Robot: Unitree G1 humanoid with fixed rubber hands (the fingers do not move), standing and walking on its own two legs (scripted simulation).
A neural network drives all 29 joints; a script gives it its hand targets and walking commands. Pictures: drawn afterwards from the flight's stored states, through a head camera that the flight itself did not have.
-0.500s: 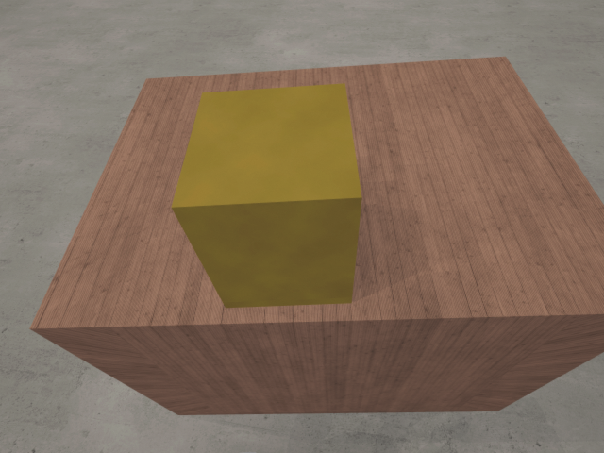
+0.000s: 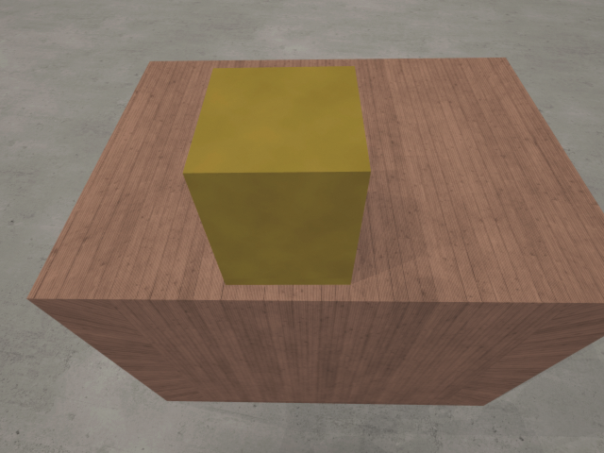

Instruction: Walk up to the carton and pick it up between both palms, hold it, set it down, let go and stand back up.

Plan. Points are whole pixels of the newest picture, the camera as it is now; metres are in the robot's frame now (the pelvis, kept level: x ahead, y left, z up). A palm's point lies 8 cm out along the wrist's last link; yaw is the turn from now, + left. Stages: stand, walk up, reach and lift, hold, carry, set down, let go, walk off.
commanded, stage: walk up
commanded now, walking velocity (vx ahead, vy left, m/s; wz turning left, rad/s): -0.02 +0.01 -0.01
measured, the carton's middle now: (285, 182) +0.46 +0.03 +0.07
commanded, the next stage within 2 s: stand in 0.68 s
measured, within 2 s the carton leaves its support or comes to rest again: neither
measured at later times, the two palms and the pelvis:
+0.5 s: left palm out of the picture -0.03 +0.22 -0.13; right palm out of the picture +0.01 -0.23 -0.14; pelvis -0.03 -0.01 +0.01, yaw -1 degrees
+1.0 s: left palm out of the picture -0.03 +0.22 -0.13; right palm out of the picture -0.04 -0.19 -0.14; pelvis -0.02 +0.01 +0.01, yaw -1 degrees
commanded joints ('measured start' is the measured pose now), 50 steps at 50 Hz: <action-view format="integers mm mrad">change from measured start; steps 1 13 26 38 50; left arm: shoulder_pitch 0 52 66 136 148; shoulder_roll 101 61 80 33 14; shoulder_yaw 17 25 7 -1 -18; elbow -36 -55 -25 60 102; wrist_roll -4 -12 -10 -14 -10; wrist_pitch -23 16 -59 -60 -43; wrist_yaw -3 -1 -7 -11 -5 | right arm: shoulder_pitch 98 51 91 143 167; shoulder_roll -17 -127 -4 -9 -14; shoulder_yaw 7 -34 14 30 35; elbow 6 -67 13 83 104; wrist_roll -11 -13 -5 4 5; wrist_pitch -19 -29 -46 -74 -75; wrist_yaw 18 -12 25 5 5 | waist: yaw -17 13 -19 -1 7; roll -125 109 -73 -7 -48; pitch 64 -31 5 -11 24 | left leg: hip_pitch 113 -77 88 94 97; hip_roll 41 269 29 83 79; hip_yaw -40 -206 -39 -81 -98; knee -92 -196 -140 -193 -219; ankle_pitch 67 184 157 215 193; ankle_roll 11 124 2 1 14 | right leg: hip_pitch -135 -8 23 147 121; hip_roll -213 -57 -184 -136 -120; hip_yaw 246 16 187 104 96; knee -350 136 -293 -218 -230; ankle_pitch -162 -25 188 302 204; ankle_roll -44 36 -25 7 22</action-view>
